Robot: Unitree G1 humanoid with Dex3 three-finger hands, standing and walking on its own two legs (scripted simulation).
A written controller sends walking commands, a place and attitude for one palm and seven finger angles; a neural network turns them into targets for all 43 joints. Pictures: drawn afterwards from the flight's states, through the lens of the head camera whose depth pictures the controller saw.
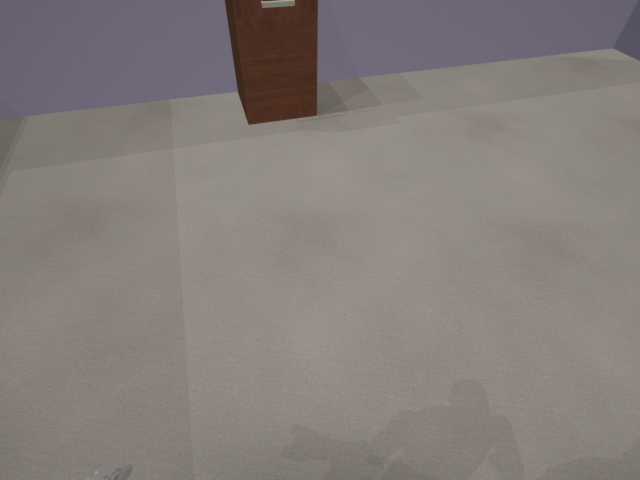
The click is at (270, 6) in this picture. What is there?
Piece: drawer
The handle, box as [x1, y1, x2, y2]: [261, 0, 294, 7]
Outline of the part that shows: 261,1 262,7 294,5 294,0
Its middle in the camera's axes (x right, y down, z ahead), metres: -0.22 -1.18 +1.94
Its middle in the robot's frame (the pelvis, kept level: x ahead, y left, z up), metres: +2.22 +0.32 -0.11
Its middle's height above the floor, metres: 0.66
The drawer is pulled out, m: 0.00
